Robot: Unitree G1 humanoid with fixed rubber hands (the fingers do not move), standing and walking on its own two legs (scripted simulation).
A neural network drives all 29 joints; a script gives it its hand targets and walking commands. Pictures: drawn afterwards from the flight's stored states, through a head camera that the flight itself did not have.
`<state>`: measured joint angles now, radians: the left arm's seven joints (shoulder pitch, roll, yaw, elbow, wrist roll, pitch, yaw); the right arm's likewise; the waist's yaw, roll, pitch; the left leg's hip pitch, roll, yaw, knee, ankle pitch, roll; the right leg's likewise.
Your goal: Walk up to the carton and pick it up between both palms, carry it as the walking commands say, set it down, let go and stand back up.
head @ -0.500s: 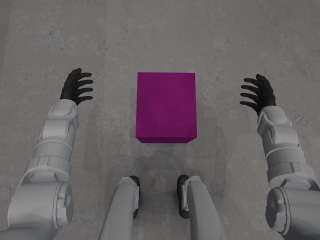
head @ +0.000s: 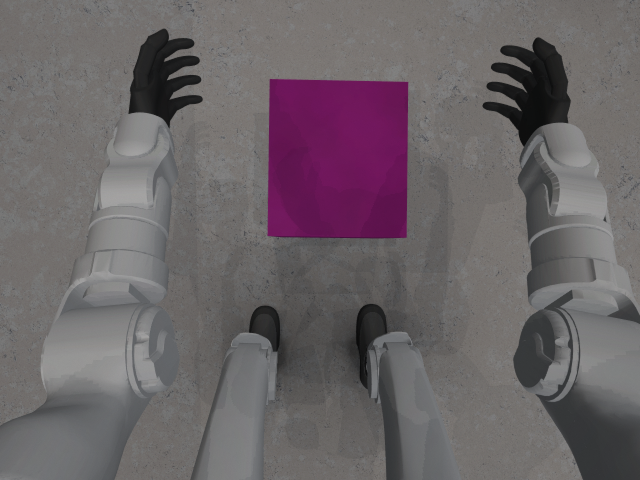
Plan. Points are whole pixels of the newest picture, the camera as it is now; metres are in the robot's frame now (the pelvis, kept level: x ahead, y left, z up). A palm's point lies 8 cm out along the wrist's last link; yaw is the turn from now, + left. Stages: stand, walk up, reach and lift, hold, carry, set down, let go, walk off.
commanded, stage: reach and lift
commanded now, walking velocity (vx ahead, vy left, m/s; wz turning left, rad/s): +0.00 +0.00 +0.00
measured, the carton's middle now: (334, 172) +0.51 -0.03 -0.51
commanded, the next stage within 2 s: none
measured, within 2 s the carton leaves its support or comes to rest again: neither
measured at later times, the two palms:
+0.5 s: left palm (194, 146) +0.50 +0.19 -0.26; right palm (479, 153) +0.49 -0.23 -0.26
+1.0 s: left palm (221, 170) +0.49 +0.18 -0.41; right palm (439, 175) +0.49 -0.22 -0.41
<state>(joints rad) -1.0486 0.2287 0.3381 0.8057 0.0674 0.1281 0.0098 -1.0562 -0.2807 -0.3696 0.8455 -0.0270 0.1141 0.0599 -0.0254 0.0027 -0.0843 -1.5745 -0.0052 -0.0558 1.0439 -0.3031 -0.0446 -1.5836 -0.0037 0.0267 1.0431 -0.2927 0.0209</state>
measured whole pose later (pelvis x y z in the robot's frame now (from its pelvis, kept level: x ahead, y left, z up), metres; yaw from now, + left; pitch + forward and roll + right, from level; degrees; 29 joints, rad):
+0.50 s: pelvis -0.03 +0.00 -0.14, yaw +0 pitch +50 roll +1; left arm -1.18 0.30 0.26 0.87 -0.06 0.16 0.07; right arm -1.19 -0.35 -0.27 0.90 0.08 0.15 -0.01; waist -0.02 0.00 -0.04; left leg -2.03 -0.03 -0.06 1.66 -0.49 -0.06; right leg -2.05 0.02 0.04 1.65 -0.47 0.03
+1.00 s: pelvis -0.05 +0.00 -0.25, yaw +0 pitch +43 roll +1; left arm -1.34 0.35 0.17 1.05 -0.15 0.08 0.11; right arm -1.36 -0.40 -0.16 1.08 0.18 0.07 -0.08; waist -0.01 0.01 0.21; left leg -2.23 -0.05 -0.06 2.05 -0.56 -0.07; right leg -2.25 0.03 0.05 2.04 -0.54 0.05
